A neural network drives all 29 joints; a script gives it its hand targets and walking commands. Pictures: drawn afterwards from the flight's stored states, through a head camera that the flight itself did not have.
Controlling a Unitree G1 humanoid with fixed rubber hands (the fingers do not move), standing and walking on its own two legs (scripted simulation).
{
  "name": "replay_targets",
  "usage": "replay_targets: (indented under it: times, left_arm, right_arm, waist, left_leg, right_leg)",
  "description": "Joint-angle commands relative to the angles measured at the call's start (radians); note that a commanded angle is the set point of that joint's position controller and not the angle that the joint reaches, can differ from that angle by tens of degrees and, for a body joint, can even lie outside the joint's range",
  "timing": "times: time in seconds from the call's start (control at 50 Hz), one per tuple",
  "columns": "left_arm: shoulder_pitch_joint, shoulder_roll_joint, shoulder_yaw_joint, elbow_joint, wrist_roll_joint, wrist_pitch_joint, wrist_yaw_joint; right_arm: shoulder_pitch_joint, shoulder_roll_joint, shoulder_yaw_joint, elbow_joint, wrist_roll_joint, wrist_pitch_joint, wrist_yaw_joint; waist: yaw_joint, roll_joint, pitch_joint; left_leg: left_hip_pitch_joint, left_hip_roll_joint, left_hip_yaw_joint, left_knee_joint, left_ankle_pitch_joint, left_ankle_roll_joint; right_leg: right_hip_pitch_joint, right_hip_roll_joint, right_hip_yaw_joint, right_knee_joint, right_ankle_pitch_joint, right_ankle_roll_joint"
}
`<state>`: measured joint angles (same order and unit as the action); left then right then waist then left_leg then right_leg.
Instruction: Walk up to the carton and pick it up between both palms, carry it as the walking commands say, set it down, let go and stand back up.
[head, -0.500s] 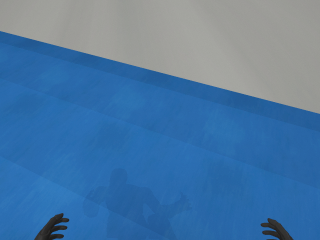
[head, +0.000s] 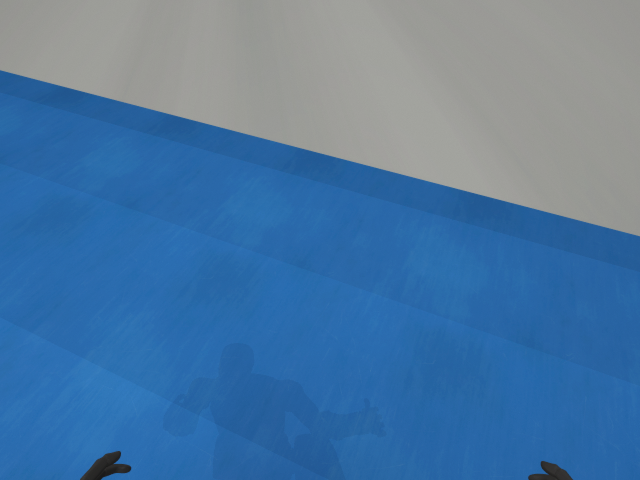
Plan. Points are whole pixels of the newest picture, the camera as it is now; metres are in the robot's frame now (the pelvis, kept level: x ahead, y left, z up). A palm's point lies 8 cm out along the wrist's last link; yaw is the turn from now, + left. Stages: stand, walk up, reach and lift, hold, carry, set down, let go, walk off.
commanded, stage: stand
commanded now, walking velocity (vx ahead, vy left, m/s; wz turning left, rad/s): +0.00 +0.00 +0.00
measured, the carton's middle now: out of the picture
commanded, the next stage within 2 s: walk up in 0.08 s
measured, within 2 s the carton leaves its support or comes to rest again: neither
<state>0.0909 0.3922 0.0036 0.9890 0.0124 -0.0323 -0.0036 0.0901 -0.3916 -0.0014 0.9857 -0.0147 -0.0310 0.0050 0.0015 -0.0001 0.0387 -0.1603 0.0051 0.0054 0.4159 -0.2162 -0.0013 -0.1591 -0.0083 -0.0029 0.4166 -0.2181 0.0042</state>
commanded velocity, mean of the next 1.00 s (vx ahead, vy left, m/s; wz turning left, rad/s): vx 0.02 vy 0.01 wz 0.37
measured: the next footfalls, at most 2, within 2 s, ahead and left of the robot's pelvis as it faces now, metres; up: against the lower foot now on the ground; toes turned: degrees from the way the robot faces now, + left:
left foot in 1.02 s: -0.07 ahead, +0.09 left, +0.00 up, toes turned +29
right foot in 1.42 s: +0.04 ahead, -0.12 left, +0.00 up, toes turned +35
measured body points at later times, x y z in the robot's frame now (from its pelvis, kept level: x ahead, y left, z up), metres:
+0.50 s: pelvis -0.01 +0.00 -0.01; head +0.02 +0.00 +0.44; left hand +0.06 +0.29 -0.13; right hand +0.09 -0.28 -0.15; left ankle +0.00 +0.12 -0.74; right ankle -0.02 -0.13 -0.71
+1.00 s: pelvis -0.04 -0.02 -0.01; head +0.00 +0.00 +0.44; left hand -0.12 +0.26 -0.14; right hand +0.23 -0.19 -0.12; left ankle -0.10 +0.08 -0.74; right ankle -0.01 -0.13 -0.74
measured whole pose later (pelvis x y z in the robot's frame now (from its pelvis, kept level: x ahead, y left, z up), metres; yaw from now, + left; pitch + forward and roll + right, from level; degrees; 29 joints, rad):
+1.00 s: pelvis -0.04 -0.02 -0.01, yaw +25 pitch +0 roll +1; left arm 0.28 0.31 0.05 0.85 0.04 0.02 0.02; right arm 0.05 -0.30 -0.05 0.81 0.01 0.07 0.04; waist 0.05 -0.03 0.09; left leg -0.26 0.00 0.08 0.60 -0.36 -0.05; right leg -0.25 -0.14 -0.20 0.59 -0.33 0.01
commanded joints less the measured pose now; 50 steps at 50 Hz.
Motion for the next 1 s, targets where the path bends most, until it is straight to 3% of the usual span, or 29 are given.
replay_targets:
  times: [0.0,0.24,0.26,0.28,0.3,0.34,0.36,0.38,0.4,0.42,0.44,0.48,0.52,0.56,0.58,0.6,0.62,0.64,0.68,0.72,0.74,0.84,0.9,0.94,0.96,0.98]
  left_arm:
    - [-0.046,0.17,0.032,-0.03,0.0,-0.009,0.004]
    - [-0.045,0.176,0.029,0.009,-0.001,-0.004,0.006]
    - [0.123,0.157,0.048,-0.013,-0.013,0.049,0.042]
    - [0.099,0.149,0.055,-0.034,-0.022,0.053,0.04]
    - [0.067,0.12,0.051,-0.076,-0.021,0.063,0.042]
    - [0.054,0.081,0.04,-0.124,-0.019,0.07,0.038]
    - [0.043,0.06,0.043,-0.151,-0.018,0.073,0.035]
    - [0.038,0.026,0.043,-0.173,-0.016,0.072,0.037]
    - [0.03,0.017,0.045,-0.19,-0.014,0.075,0.041]
    - [0.036,0.008,0.045,-0.2,-0.01,0.075,0.041]
    - [0.046,-0.002,0.044,-0.201,-0.006,0.07,0.039]
    - [0.064,-0.017,0.041,-0.199,-0.004,0.062,0.038]
    - [0.102,-0.031,0.043,-0.195,-0.006,0.062,0.042]
    - [0.185,-0.041,0.042,-0.176,-0.01,0.058,0.051]
    - [0.207,-0.01,0.047,-0.17,-0.004,0.054,0.058]
    - [0.213,0.072,0.068,-0.179,0.008,0.054,0.06]
    - [0.17,0.12,0.077,-0.187,0.017,0.055,0.055]
    - [0.124,0.077,0.064,-0.189,0.011,0.053,0.052]
    - [0.09,0.024,0.043,-0.196,-0.001,0.039,0.05]
    - [0.11,0.013,0.045,-0.193,-0.002,0.029,0.049]
    - [0.136,0.017,0.05,-0.184,0.002,0.027,0.048]
    - [0.198,0.059,0.071,-0.174,0.021,0.034,0.042]
    - [0.229,0.083,0.083,-0.17,0.028,0.039,0.035]
    - [0.227,0.092,0.091,-0.171,0.026,0.045,0.03]
    - [0.21,0.089,0.092,-0.175,0.023,0.048,0.026]
    - [0.201,0.065,0.083,-0.183,0.022,0.05,0.022]
  right_arm:
    - [-0.046,-0.17,-0.032,-0.029,0.001,-0.01,-0.005]
    - [-0.047,-0.174,-0.031,0.01,0.002,-0.005,-0.006]
    - [-0.05,-0.134,-0.061,-0.067,-0.011,0.057,0.04]
    - [-0.028,-0.058,-0.019,-0.057,-0.014,0.059,0.043]
    - [0.021,-0.047,-0.031,-0.067,-0.009,0.059,0.038]
    - [0.092,-0.098,-0.059,-0.06,-0.004,0.055,0.023]
    - [0.128,-0.132,-0.074,-0.072,-0.004,0.058,0.026]
    - [0.121,-0.16,-0.083,-0.089,-0.005,0.063,0.023]
    - [0.128,-0.171,-0.088,-0.107,-0.011,0.067,0.019]
    - [0.121,-0.16,-0.089,-0.117,-0.011,0.069,0.013]
    - [0.098,-0.143,-0.088,-0.122,-0.009,0.074,0.007]
    - [0.086,-0.124,-0.091,-0.126,-0.011,0.08,0.001]
    - [0.107,-0.116,-0.094,-0.121,-0.012,0.084,0.0]
    - [0.081,-0.096,-0.094,-0.119,-0.006,0.087,0.001]
    - [0.101,-0.039,-0.085,-0.112,-0.003,0.086,0.004]
    - [0.118,0.043,-0.073,-0.127,-0.003,0.083,0.006]
    - [0.084,0.039,-0.076,-0.156,-0.015,0.084,-0.005]
    - [0.059,0.012,-0.094,-0.152,-0.012,0.087,-0.005]
    - [0.072,0.015,-0.098,-0.157,-0.003,0.091,0.006]
    - [0.079,0.02,-0.093,-0.158,0.002,0.1,0.017]
    - [0.063,0.026,-0.088,-0.169,0.005,0.104,0.019]
    - [-0.021,0.044,-0.063,-0.212,0.018,0.113,0.033]
    - [-0.041,0.044,-0.055,-0.22,0.024,0.105,0.036]
    - [-0.005,0.041,-0.055,-0.207,0.027,0.095,0.032]
    - [0.039,0.028,-0.059,-0.195,0.028,0.089,0.03]
    - [0.089,-0.009,-0.073,-0.181,0.022,0.08,0.027]
  waist:
    - [0.0,0.002,-0.055]
    - [0.0,0.001,-0.05]
    - [0.063,0.129,-0.026]
    - [0.047,-0.155,-0.002]
    - [0.016,-0.219,0.001]
    - [-0.011,-0.036,-0.027]
    - [-0.019,0.085,-0.059]
    - [-0.027,0.23,-0.066]
    - [-0.044,0.273,-0.079]
    - [-0.036,0.206,-0.085]
    - [-0.024,0.17,-0.079]
    - [-0.02,0.176,-0.088]
    - [-0.014,0.176,-0.109]
    - [0.038,0.148,-0.125]
    - [0.056,0.01,-0.105]
    - [0.087,-0.266,-0.055]
    - [0.073,-0.258,-0.055]
    - [0.039,-0.144,-0.037]
    - [0.018,-0.145,-0.026]
    - [0.018,-0.164,-0.026]
    - [0.027,-0.17,-0.027]
    - [0.059,-0.206,-0.021]
    - [0.062,-0.216,-0.047]
    - [0.033,-0.196,-0.081]
    - [0.005,-0.183,-0.096]
    - [-0.023,-0.135,-0.105]
  left_leg:
    - [0.01,0.108,-0.097,-0.089,0.099,0.035]
    - [0.022,0.113,-0.099,-0.116,0.095,0.031]
    - [-0.239,-0.012,-0.063,0.046,-0.139,-0.029]
    - [-0.237,0.022,-0.073,0.161,0.163,-0.008]
    - [-0.176,0.026,-0.075,0.184,0.183,-0.003]
    - [-0.114,0.084,-0.149,0.157,0.327,0.034]
    - [-0.11,0.151,-0.288,0.072,0.288,0.09]
    - [-0.105,0.242,-0.451,-0.041,0.313,0.163]
    - [-0.098,0.294,-0.551,-0.103,0.322,0.21]
    - [-0.077,0.28,-0.529,-0.092,0.292,0.209]
    - [-0.072,0.25,-0.485,-0.079,0.277,0.187]
    - [-0.055,0.193,-0.43,-0.067,0.319,0.145]
    - [-0.071,0.17,-0.417,-0.049,0.366,0.127]
    - [-0.182,0.109,-0.345,-0.006,0.294,0.075]
    - [-0.259,0.022,-0.264,0.111,0.081,0.047]
    - [-0.461,-0.113,-0.14,0.394,-0.273,-0.006]
    - [-0.458,-0.051,-0.1,0.582,-0.35,-0.041]
    - [-0.421,0.004,-0.093,0.67,-0.302,-0.044]
    - [-0.412,0.013,-0.062,0.728,-0.231,-0.072]
    - [-0.4,0.004,-0.026,0.726,-0.201,-0.093]
    - [-0.396,0.0,-0.012,0.694,-0.205,-0.096]
    - [-0.319,-0.005,0.044,0.472,-0.253,-0.087]
    - [-0.242,-0.014,0.072,0.333,-0.262,-0.071]
    - [-0.136,-0.03,0.102,0.192,-0.174,-0.05]
    - [-0.038,-0.032,0.115,0.085,-0.096,-0.033]
    - [0.075,0.002,0.074,0.017,0.009,-0.008]
  right_leg:
    - [0.009,-0.106,0.096,-0.089,0.097,-0.039]
    - [0.02,-0.112,0.097,-0.118,0.095,-0.035]
    - [0.094,-0.246,0.185,-0.036,-0.285,-0.017]
    - [0.065,-0.233,0.109,-0.041,-0.09,-0.029]
    - [-0.041,-0.205,0.071,-0.028,0.024,-0.026]
    - [-0.132,-0.147,0.004,0.132,0.107,-0.015]
    - [-0.163,-0.091,-0.03,0.244,0.005,0.008]
    - [-0.209,0.007,-0.055,0.375,-0.231,0.029]
    - [-0.258,0.013,0.025,0.52,-0.372,0.034]
    - [-0.27,-0.01,0.071,0.537,-0.348,0.029]
    - [-0.271,-0.018,0.071,0.504,-0.306,0.024]
    - [-0.235,-0.006,0.039,0.39,-0.264,0.023]
    - [-0.158,0.02,0.014,0.272,-0.225,0.023]
    - [0.044,0.016,-0.011,0.049,-0.097,0.016]
    - [0.11,-0.075,0.039,-0.093,-0.058,-0.004]
    - [0.132,-0.329,0.302,-0.214,-0.095,-0.062]
    - [-0.008,-0.466,0.427,-0.194,0.02,-0.138]
    - [-0.033,-0.401,0.301,-0.146,0.125,-0.143]
    - [-0.004,-0.321,0.153,-0.089,0.293,-0.118]
    - [0.026,-0.283,0.071,-0.048,0.462,-0.116]
    - [0.044,-0.282,0.055,-0.042,0.489,-0.118]
    - [0.077,-0.305,0.005,-0.04,0.467,-0.136]
    - [0.094,-0.329,-0.007,0.003,0.54,-0.136]
    - [0.072,-0.318,-0.042,0.082,0.543,-0.106]
    - [0.022,-0.296,-0.076,0.138,0.484,-0.076]
    - [-0.071,-0.254,-0.112,0.219,0.333,-0.037]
